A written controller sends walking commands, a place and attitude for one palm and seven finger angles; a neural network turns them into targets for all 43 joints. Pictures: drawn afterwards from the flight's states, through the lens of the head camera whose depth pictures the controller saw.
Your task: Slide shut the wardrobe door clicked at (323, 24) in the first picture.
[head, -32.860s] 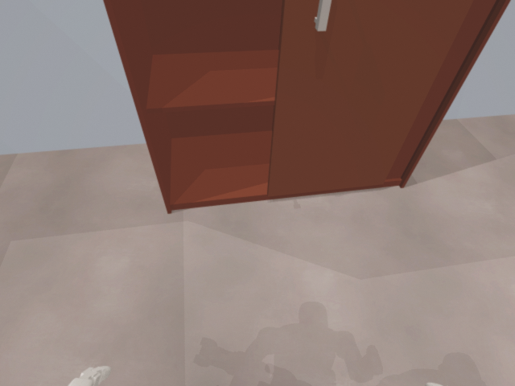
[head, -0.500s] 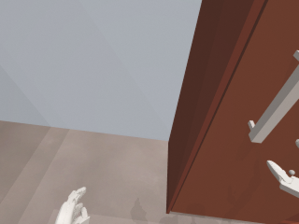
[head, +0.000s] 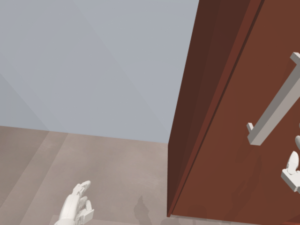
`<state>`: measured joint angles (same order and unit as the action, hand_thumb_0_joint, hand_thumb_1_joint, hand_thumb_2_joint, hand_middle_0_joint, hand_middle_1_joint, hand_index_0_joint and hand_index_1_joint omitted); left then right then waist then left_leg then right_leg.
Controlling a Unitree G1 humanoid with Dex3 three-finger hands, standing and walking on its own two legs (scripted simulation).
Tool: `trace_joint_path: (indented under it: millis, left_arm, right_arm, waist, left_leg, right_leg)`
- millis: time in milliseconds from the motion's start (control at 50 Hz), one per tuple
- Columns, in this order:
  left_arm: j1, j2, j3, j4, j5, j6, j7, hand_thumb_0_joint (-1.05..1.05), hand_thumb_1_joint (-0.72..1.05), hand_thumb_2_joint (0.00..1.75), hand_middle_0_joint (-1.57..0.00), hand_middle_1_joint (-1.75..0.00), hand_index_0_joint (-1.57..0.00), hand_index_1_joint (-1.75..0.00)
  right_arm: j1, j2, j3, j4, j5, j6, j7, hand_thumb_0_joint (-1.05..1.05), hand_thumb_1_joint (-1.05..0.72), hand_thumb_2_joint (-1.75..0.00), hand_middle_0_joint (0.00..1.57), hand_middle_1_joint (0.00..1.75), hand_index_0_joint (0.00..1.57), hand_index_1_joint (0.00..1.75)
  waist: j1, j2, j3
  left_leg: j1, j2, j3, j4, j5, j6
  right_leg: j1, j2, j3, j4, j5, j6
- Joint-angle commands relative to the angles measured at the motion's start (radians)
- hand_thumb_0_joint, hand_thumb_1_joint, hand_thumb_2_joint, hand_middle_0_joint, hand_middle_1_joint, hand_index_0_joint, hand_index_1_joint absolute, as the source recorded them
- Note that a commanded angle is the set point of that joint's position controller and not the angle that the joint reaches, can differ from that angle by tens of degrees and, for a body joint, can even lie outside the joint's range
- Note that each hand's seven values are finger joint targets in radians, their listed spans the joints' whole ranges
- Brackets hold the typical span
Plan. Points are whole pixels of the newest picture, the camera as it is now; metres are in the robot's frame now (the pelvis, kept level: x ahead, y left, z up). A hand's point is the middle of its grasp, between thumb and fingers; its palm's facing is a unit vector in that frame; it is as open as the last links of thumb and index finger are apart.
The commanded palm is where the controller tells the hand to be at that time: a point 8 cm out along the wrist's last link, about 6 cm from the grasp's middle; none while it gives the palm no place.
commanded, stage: draw the hand back to the body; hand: right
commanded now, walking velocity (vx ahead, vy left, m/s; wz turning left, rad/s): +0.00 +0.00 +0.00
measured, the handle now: (272, 103) +0.33 -0.28 +0.22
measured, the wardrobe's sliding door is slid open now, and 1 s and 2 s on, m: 0.00 0.00 0.00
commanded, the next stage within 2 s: step back with the hand held close in 0.06 s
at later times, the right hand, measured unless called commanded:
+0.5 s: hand (289, 183) +0.17 -0.27 +0.15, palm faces +0.34 +0.81 -0.47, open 7.4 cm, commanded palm +0.11 -0.31 +0.18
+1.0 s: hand out of the picture +0.07 -0.33 +0.15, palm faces +0.50 +0.78 -0.38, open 7.4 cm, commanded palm +0.01 -0.36 +0.18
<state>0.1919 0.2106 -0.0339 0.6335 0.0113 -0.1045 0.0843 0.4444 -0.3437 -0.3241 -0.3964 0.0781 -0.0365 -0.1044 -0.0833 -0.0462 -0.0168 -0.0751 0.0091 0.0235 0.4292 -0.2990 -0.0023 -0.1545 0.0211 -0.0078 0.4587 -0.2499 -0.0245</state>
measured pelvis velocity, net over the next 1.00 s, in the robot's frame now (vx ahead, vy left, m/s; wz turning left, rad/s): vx -0.12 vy -0.05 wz -0.06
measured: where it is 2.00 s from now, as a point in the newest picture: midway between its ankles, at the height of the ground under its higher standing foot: outside the picture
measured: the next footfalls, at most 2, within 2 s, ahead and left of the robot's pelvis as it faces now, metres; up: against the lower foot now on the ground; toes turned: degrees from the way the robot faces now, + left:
left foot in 1.38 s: -0.28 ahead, +0.05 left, +0.00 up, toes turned +4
right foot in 1.50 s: -0.07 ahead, -0.12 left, +0.00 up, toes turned +5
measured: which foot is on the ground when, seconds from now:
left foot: down 0.00-0.98, up 1.00-1.00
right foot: down 0.00-1.00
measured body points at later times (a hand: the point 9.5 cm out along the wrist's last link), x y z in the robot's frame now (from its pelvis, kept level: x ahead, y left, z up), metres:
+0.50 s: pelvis -0.04 -0.01 +0.00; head -0.02 -0.01 +0.45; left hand +0.15 +0.23 -0.08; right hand +0.14 -0.31 +0.17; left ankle -0.04 +0.12 -0.74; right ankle +0.00 -0.10 -0.74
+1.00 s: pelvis -0.12 -0.05 -0.02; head -0.11 -0.09 +0.43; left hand +0.06 +0.18 -0.09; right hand +0.04 -0.37 +0.17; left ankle -0.04 +0.11 -0.73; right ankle -0.03 -0.11 -0.74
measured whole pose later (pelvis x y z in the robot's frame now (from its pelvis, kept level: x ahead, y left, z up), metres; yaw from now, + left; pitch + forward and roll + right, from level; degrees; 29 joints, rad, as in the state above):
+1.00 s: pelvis -0.12 -0.05 -0.02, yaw -3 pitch +0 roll +4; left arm 0.23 0.23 -0.01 0.61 0.00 -0.07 0.09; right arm 0.49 -0.40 -0.40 -0.53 0.03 -0.23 -0.16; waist -0.02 0.01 0.01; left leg -0.39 0.02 0.00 0.64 -0.26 -0.04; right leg -0.45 0.04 0.01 0.67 -0.20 -0.07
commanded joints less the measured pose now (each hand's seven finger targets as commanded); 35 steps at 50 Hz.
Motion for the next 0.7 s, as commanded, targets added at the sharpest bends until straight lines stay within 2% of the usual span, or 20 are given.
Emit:
trace_joint_path:
  millis: [0,20,60,100,140,160,180,200,220,240,280,320,400,420,460,540,580,660,680]
  left_arm:
    - [-0.136,0.11,0.045,-0.161,-0.003,-0.048,0.01,0.0,0.9,0.9,-0.2,-0.3,-0.2,-0.3]
    - [-0.138,0.111,0.047,-0.161,-0.004,-0.045,0.011,0.0,0.9,0.9,-0.2,-0.3,-0.2,-0.3]
    - [-0.143,0.108,0.046,-0.162,-0.005,-0.043,0.013,0.0,0.9,0.9,-0.2,-0.3,-0.2,-0.3]
    - [-0.143,0.108,0.044,-0.159,-0.005,-0.045,0.012,0.0,0.9,0.9,-0.2,-0.3,-0.2,-0.3]
    - [-0.149,0.108,0.043,-0.159,-0.006,-0.046,0.012,0.0,0.9,0.9,-0.2,-0.3,-0.2,-0.3]
    - [-0.153,0.112,0.043,-0.157,-0.006,-0.049,0.015,0.0,0.9,0.9,-0.2,-0.3,-0.2,-0.3]
    - [-0.138,0.134,0.044,-0.196,-0.012,-0.028,0.01,0.0,0.9,0.9,-0.2,-0.3,-0.2,-0.3]
    - [-0.137,0.119,0.043,-0.171,-0.006,-0.012,0.011,0.0,0.9,0.9,-0.2,-0.3,-0.2,-0.3]
    - [-0.146,0.121,0.048,-0.18,-0.005,0.0,0.008,0.0,0.9,0.9,-0.2,-0.3,-0.2,-0.3]
    - [-0.134,0.118,0.049,-0.183,-0.005,0.013,0.005,0.0,0.9,0.9,-0.2,-0.3,-0.2,-0.3]
    - [-0.117,0.123,0.057,-0.198,-0.006,0.032,0.0,0.0,0.9,0.9,-0.2,-0.3,-0.2,-0.3]
    - [-0.114,0.13,0.065,-0.214,-0.008,0.049,0.0,0.0,0.9,0.9,-0.2,-0.3,-0.2,-0.3]
    - [-0.113,0.133,0.073,-0.246,-0.016,0.072,0.006,0.0,0.9,0.9,-0.2,-0.3,-0.2,-0.3]
    - [-0.115,0.136,0.073,-0.251,-0.016,0.077,0.01,0.0,0.9,0.9,-0.2,-0.3,-0.2,-0.3]
    - [-0.112,0.133,0.075,-0.263,-0.021,0.078,0.013,0.0,0.9,0.9,-0.2,-0.3,-0.2,-0.3]
    - [-0.105,0.142,0.078,-0.265,-0.022,0.067,0.02,0.0,0.9,0.9,-0.2,-0.3,-0.2,-0.3]
    - [-0.099,0.152,0.079,-0.265,-0.022,0.057,0.019,0.0,0.9,0.9,-0.2,-0.3,-0.2,-0.3]
    - [-0.1,0.165,0.081,-0.263,-0.022,0.034,0.019,0.0,0.9,0.9,-0.2,-0.3,-0.2,-0.3]
    - [-0.095,0.165,0.081,-0.262,-0.021,0.028,0.019,0.0,0.9,0.9,-0.2,-0.3,-0.2,-0.3]
  right_arm:
    - [-0.103,-0.188,-0.125,-0.191,0.0,-0.058,-0.02,0.0,-0.9,-0.9,0.2,0.3,0.2,0.3]
    - [-0.107,-0.19,-0.125,-0.191,0.001,-0.058,-0.018,0.0,-0.9,-0.9,0.2,0.3,0.2,0.3]
    - [-0.108,-0.185,-0.122,-0.184,0.001,-0.061,-0.017,0.0,-0.9,-0.9,0.2,0.3,0.2,0.3]
    - [-0.128,-0.187,-0.12,-0.2,-0.002,-0.065,-0.017,0.0,-0.9,-0.9,0.2,0.3,0.2,0.3]
    - [-0.123,-0.18,-0.112,-0.184,0.001,-0.065,-0.015,0.0,-0.9,-0.9,0.2,0.3,0.2,0.3]
    - [-0.208,-0.214,-0.131,-0.215,-0.002,-0.07,-0.02,0.0,-0.9,-0.9,0.2,0.3,0.2,0.3]
    - [-0.302,-0.334,-0.251,-0.284,-0.009,-0.122,-0.032,0.0,-0.9,-0.9,0.2,0.3,0.2,0.3]
    - [-0.171,-0.253,-0.196,-0.175,-0.009,-0.128,-0.024,0.0,-0.9,-0.9,0.2,0.3,0.2,0.3]
    - [-0.149,-0.257,-0.195,-0.177,-0.012,-0.131,-0.02,0.0,-0.9,-0.9,0.2,0.3,0.2,0.3]
    - [-0.105,-0.221,-0.164,-0.16,-0.015,-0.131,-0.017,0.0,-0.9,-0.9,0.2,0.3,0.2,0.3]
    - [-0.035,-0.201,-0.151,-0.161,-0.017,-0.139,-0.017,0.0,-0.9,-0.9,0.2,0.3,0.2,0.3]
    - [0.023,-0.207,-0.163,-0.193,-0.014,-0.148,-0.02,0.0,-0.9,-0.9,0.2,0.3,0.2,0.3]
    - [0.065,-0.252,-0.208,-0.268,-0.009,-0.164,-0.032,0.0,-0.9,-0.9,0.2,0.3,0.2,0.3]
    - [0.072,-0.27,-0.225,-0.272,-0.005,-0.165,-0.035,0.0,-0.9,-0.9,0.2,0.3,0.2,0.3]
    - [0.082,-0.27,-0.229,-0.283,-0.002,-0.171,-0.039,0.0,-0.9,-0.9,0.2,0.3,0.2,0.3]
    - [0.072,-0.272,-0.232,-0.299,-0.005,-0.188,-0.046,0.0,-0.9,-0.9,0.2,0.3,0.2,0.3]
    - [0.069,-0.259,-0.226,-0.287,-0.013,-0.194,-0.049,0.0,-0.9,-0.9,0.2,0.3,0.2,0.3]
    - [0.047,-0.237,-0.223,-0.27,-0.036,-0.212,-0.051,0.0,-0.9,-0.9,0.2,0.3,0.2,0.3]
    - [0.043,-0.229,-0.22,-0.26,-0.04,-0.216,-0.051,0.0,-0.9,-0.9,0.2,0.3,0.2,0.3]
  waist:
    - [0.006,0.017,-0.054]
    - [0.007,0.036,-0.054]
    - [0.005,0.026,-0.046]
    - [0.006,-0.016,-0.048]
    - [0.007,-0.005,-0.023]
    - [0.01,-0.013,-0.034]
    - [0.045,-0.009,0.022]
    - [0.05,0.057,0.008]
    - [0.044,0.073,0.006]
    - [0.052,0.085,-0.012]
    - [0.055,0.054,-0.061]
    - [0.054,0.012,-0.114]
    - [0.055,0.031,-0.177]
    - [0.054,0.028,-0.172]
    - [0.054,0.036,-0.176]
    - [0.056,-0.029,-0.155]
    - [0.057,-0.059,-0.13]
    - [0.058,-0.1,-0.074]
    - [0.058,-0.095,-0.06]
  left_leg:
    - [-0.054,0.0,0.009,-0.058,0.267,0.015]
    - [-0.05,-0.001,0.007,-0.066,0.259,0.016]
    - [-0.059,0.001,0.005,-0.067,0.247,0.013]
    - [-0.062,0.0,0.004,-0.07,0.23,0.015]
    - [-0.07,0.001,0.001,-0.084,0.201,0.014]
    - [-0.069,0.002,-0.002,-0.086,0.193,0.014]
    - [-0.144,0.054,-0.077,-0.144,0.251,0.01]
    - [-0.157,0.08,-0.087,-0.145,0.286,0.013]
    - [-0.161,0.093,-0.1,-0.146,0.343,0.011]
    - [-0.162,0.105,-0.102,-0.135,0.381,0.013]
    - [-0.142,0.11,-0.08,-0.105,0.402,0.008]
    - [-0.124,0.093,-0.059,-0.073,0.429,-0.003]
    - [-0.096,0.064,-0.042,-0.027,0.419,-0.009]
    - [-0.097,0.06,-0.039,-0.021,0.409,-0.01]
    - [-0.095,0.053,-0.044,-0.012,0.382,-0.012]
    - [-0.077,0.028,-0.04,0.02,0.286,-0.017]
    - [-0.046,0.017,-0.045,0.04,0.218,-0.015]
    - [0.043,-0.001,-0.058,0.107,0.089,-0.012]
    - [0.058,-0.006,-0.055,0.124,0.057,-0.01]
  right_leg:
    - [0.063,-0.036,0.015,-0.06,0.254,0.002]
    - [0.061,-0.035,0.013,-0.058,0.243,0.0]
    - [0.063,-0.035,0.01,-0.061,0.229,-0.002]
    - [0.07,-0.034,0.013,-0.066,0.221,0.001]
    - [0.058,-0.034,0.012,-0.07,0.187,-0.001]
    - [0.062,-0.03,0.013,-0.072,0.176,-0.003]
    - [-0.005,-0.047,0.037,-0.023,0.155,-0.025]
    - [0.003,-0.043,0.047,0.008,0.168,-0.026]
    - [-0.002,-0.039,0.043,0.027,0.191,-0.025]
    - [0.003,-0.041,0.041,0.042,0.214,-0.022]
    - [-0.001,-0.05,0.036,0.042,0.271,-0.017]
    - [0.016,-0.065,0.036,0.029,0.356,-0.017]
    - [0.002,-0.082,0.051,0.004,0.416,-0.017]
    - [-0.01,-0.085,0.057,0.0,0.414,-0.018]
    - [-0.033,-0.09,0.064,-0.01,0.382,-0.02]
    - [-0.119,-0.112,0.095,-0.058,0.256,-0.033]
    - [-0.211,-0.124,0.116,-0.095,0.103,-0.043]
    - [-0.451,-0.154,0.178,-0.18,-0.287,-0.073]
    - [-0.5,-0.157,0.195,-0.195,-0.352,-0.078]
